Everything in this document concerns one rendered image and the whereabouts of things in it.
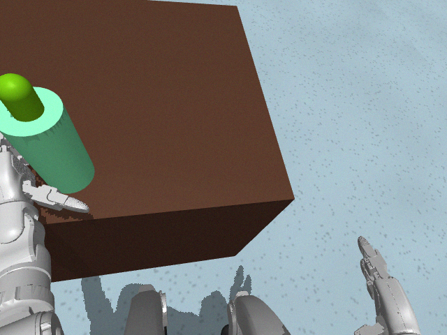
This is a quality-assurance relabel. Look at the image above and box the bottle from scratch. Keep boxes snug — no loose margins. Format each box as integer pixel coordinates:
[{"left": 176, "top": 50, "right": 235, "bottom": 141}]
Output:
[{"left": 0, "top": 73, "right": 95, "bottom": 194}]

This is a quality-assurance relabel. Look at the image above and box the left robot hand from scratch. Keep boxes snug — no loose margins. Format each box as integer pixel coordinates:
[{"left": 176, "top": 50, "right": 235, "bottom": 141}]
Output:
[{"left": 0, "top": 132, "right": 89, "bottom": 213}]

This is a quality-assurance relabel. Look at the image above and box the left robot arm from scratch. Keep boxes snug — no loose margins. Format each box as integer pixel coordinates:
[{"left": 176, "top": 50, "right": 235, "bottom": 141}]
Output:
[{"left": 0, "top": 200, "right": 64, "bottom": 335}]

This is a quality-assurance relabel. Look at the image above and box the right robot hand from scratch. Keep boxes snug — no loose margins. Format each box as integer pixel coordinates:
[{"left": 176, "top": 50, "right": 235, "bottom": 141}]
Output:
[{"left": 354, "top": 236, "right": 421, "bottom": 335}]

